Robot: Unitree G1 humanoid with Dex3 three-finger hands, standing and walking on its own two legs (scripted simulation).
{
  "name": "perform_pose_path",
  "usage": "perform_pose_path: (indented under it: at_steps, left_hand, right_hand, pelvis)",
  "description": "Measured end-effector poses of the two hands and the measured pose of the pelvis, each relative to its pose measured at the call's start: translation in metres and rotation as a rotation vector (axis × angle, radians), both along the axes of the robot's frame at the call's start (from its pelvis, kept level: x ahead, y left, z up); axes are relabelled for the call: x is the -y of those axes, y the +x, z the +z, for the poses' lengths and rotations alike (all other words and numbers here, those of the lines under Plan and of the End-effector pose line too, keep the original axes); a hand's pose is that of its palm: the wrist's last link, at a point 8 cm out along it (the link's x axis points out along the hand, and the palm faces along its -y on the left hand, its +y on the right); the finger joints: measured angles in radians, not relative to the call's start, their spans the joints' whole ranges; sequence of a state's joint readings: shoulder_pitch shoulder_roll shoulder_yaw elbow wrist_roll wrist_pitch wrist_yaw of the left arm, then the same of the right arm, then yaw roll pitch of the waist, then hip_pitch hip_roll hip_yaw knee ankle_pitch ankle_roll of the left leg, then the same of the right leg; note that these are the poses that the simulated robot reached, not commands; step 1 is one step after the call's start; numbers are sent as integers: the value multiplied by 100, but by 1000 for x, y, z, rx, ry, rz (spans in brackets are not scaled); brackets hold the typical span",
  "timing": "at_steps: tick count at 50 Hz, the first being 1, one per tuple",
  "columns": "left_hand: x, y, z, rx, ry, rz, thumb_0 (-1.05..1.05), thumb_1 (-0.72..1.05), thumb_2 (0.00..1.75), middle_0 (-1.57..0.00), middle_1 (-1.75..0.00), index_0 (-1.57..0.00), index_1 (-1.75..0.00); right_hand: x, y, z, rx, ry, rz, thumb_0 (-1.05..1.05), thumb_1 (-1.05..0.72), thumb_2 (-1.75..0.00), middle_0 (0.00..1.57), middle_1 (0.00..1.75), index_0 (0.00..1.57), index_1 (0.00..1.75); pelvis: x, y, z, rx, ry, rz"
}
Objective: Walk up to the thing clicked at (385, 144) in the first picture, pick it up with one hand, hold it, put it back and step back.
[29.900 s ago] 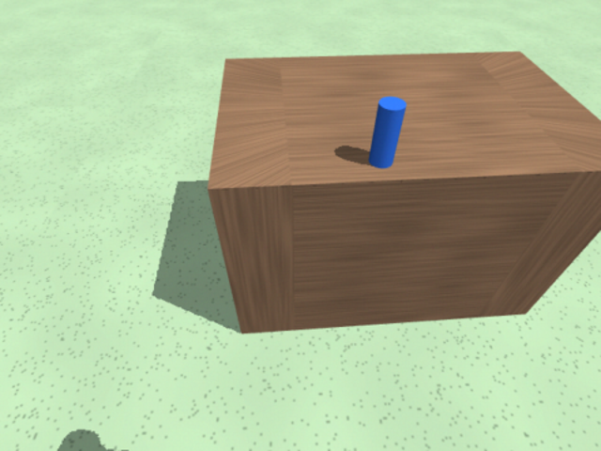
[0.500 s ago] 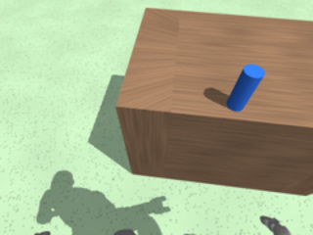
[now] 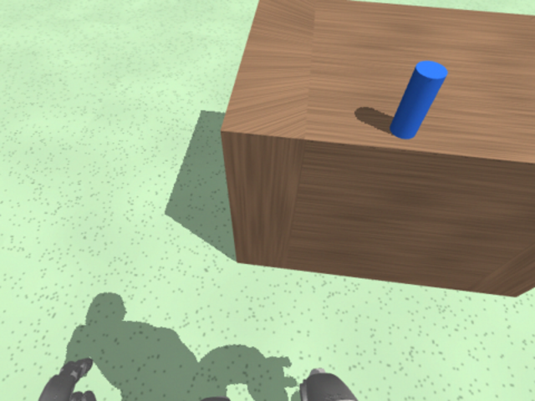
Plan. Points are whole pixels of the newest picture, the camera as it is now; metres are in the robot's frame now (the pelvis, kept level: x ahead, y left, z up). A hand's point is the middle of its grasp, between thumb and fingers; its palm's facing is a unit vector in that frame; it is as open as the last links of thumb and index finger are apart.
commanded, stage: step back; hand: right
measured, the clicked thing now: (415, 102) +0.69 -0.29 +0.02
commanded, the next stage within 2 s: stand in 1.90 s
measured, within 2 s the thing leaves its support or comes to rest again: neither
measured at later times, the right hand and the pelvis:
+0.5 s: hand out of the picture -0.06 -0.29 -0.14, palm faces +0.04 +0.93 -0.38, open 7.4 cm; pelvis -0.15 -0.02 +0.01, yaw -5 degrees
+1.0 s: hand out of the picture -0.20 -0.29 -0.13, palm faces +0.04 +0.91 -0.41, open 7.4 cm; pelvis -0.31 -0.01 +0.00, yaw -5 degrees
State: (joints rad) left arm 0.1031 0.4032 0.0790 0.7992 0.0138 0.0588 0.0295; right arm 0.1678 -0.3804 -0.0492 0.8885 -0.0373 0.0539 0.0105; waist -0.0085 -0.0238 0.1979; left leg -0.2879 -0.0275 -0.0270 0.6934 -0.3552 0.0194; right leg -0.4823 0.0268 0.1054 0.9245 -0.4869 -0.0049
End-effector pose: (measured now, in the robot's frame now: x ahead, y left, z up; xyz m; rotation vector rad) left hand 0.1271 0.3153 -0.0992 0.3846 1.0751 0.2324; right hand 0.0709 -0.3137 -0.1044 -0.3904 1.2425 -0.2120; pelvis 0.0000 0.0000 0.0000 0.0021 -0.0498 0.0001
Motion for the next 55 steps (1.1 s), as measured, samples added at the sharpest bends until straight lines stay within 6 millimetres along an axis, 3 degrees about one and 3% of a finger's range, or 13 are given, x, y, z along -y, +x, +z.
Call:
perform_pose_path:
  at_steps: [4, 9, 15, 20, 23, 28, 35, 39, 44, 51, 55]
  left_hand:
    - [-1, -28, 0, -27, -26, 13, 1, 90, 90, -20, -30, -20, -30]
    - [2, -75, -4, -93, -31, -9, 0, 90, 90, -20, -30, -20, -30]
    - [16, -127, -10, -149, -11, -46, 1, 90, 90, -20, -30, -20, -30]
    - [30, -173, 4, -153, -5, -40, 1, 90, 90, -20, -30, -20, -30]
    - [30, -189, 14, -143, 11, -28, 1, 90, 90, -20, -30, -21, -30]
    - [23, -197, 21, -65, 39, -32, 1, 90, 90, -20, -30, -21, -30]
    - [2, -221, 5, 15, 14, -20, 0, 90, 90, -20, -30, -20, -30]
    - [2, -248, 3, -17, -14, -7, 0, 90, 90, -20, -30, -20, -30]
    - [8, -292, 2, -45, -36, -12, 0, 90, 90, -20, -30, -20, -30]
    - [21, -367, -4, -138, -27, -21, 0, 90, 90, -20, -30, -20, -30]
    - [20, -392, 0, -153, -30, 3, 1, 90, 90, -20, -30, -20, -30]
  right_hand:
    - [-7, -21, 16, 20, -10, -10, 1, -90, -90, 20, 30, 21, 30]
    - [-4, -34, 23, 95, -17, -17, 1, -90, -90, 20, 30, 21, 30]
    - [14, -60, 8, 171, 2, -26, 1, -90, -90, 20, 30, 21, 30]
    - [23, -99, 0, 147, 25, -70, 1, -90, -90, 20, 30, 21, 30]
    - [23, -126, 0, 122, 31, -74, 1, -90, -90, 20, 30, 21, 30]
    - [19, -174, -6, 39, 21, -47, 1, -90, -90, 20, 30, 20, 30]
    - [-1, -227, -10, -6, 6, -10, 1, -90, -90, 20, 30, 20, 30]
    - [-8, -250, 2, 18, 9, -7, 1, -90, -90, 20, 30, 21, 30]
    - [-1, -265, 14, 81, -9, -2, 1, -90, -90, 20, 30, 21, 30]
    - [16, -291, 9, 148, 1, -40, 1, -90, -90, 20, 30, 21, 30]
    - [15, -316, 8, 113, 17, -53, 1, -90, -90, 20, 30, 20, 30]
  pelvis:
    - [-1, -20, 10, -14, -17, -20]
    - [0, -49, 12, -17, -18, -64]
    - [12, -94, -2, -15, -3, -118]
    - [19, -126, 4, -7, 12, -114]
    - [19, -141, 9, -16, 31, -100]
    - [16, -172, 9, -26, 30, -55]
    - [0, -225, -3, -6, 43, -14]
    - [-1, -249, 5, -5, -1, -17]
    - [3, -278, 9, -19, -15, -52]
    - [12, -313, 5, -7, -29, -94]
    - [9, -321, 9, -9, -4, -82]
